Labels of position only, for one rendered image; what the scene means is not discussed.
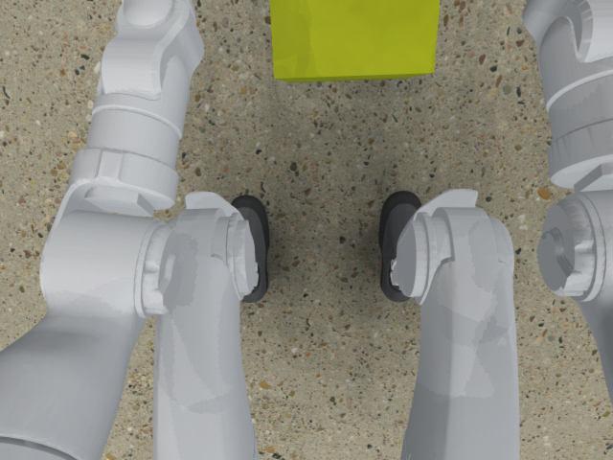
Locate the robot right forearm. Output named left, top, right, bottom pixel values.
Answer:
left=522, top=0, right=613, bottom=192

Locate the robot right upper arm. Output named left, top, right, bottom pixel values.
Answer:
left=536, top=190, right=613, bottom=406

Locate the robot left forearm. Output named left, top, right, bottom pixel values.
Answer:
left=39, top=0, right=205, bottom=300

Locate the carton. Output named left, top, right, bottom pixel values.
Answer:
left=270, top=0, right=440, bottom=82

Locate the robot right thigh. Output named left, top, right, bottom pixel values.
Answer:
left=400, top=207, right=520, bottom=460

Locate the robot right foot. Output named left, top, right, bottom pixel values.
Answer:
left=378, top=191, right=421, bottom=302

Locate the robot left upper arm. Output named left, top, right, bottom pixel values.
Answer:
left=0, top=210, right=182, bottom=460

